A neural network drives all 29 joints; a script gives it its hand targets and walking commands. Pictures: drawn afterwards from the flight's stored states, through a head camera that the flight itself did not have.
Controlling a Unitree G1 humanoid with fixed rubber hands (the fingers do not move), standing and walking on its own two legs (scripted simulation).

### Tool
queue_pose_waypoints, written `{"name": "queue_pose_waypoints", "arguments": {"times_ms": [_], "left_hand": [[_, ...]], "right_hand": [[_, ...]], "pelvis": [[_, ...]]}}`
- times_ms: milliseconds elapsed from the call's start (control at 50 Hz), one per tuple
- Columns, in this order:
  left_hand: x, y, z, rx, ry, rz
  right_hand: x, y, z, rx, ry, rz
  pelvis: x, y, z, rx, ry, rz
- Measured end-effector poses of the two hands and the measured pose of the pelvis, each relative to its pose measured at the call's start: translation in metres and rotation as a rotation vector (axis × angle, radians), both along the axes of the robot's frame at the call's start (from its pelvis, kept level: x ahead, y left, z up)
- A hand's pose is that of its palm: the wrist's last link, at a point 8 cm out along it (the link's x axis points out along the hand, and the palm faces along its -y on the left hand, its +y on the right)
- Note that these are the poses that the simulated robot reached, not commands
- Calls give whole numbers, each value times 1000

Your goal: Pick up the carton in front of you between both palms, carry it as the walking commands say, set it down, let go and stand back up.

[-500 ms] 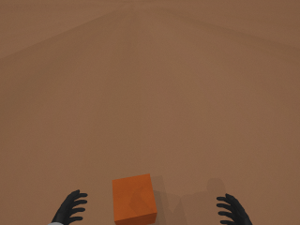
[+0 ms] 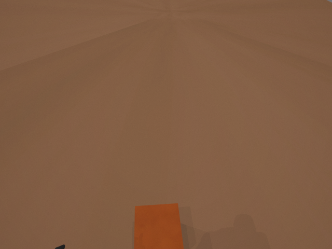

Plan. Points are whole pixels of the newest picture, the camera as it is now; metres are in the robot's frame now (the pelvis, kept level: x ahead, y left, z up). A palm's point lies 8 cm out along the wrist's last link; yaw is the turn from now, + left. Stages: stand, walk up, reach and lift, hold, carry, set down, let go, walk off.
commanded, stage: stand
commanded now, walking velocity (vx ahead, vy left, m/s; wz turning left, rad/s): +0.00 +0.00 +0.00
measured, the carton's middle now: (157, 234) +0.35 +0.02 -0.63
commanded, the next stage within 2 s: none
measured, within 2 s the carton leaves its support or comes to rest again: neither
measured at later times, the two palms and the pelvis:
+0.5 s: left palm out of the picture +0.04 +0.28 -0.13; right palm out of the picture +0.11 -0.25 -0.12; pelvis +0.02 +0.00 -0.01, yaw +4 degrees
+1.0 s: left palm out of the picture -0.04 +0.26 -0.14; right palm out of the picture +0.07 -0.25 -0.12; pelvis +0.00 +0.00 +0.00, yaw +7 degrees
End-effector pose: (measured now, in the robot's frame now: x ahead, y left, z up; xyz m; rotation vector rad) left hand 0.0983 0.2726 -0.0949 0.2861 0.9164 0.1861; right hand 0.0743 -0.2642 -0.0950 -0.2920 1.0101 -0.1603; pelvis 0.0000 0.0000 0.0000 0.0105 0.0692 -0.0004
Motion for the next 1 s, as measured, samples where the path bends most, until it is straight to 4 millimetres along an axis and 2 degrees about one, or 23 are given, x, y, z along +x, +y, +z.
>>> {"name": "queue_pose_waypoints", "arguments": {"times_ms": [200,320,640,1000], "left_hand": [[-22,4,-16,-4,86,87],[-36,3,-24,-14,138,119],[-83,2,-34,-22,267,172],[-139,-16,-42,-70,402,220]], "right_hand": [[37,20,-16,30,-1,42],[44,23,-20,24,13,53],[19,14,-23,-9,108,52],[-9,14,-26,-2,190,56]], "pelvis": [[17,5,-9,-8,12,37],[20,6,-11,-14,8,55],[11,4,-9,-22,-18,91],[-1,-2,-4,-23,-46,115]]}}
